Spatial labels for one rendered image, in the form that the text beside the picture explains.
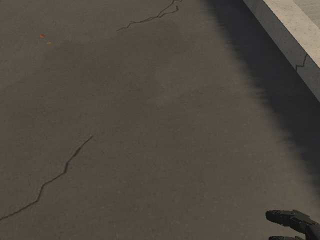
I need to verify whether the robot right hand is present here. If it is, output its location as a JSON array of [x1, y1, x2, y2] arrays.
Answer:
[[265, 209, 320, 240]]

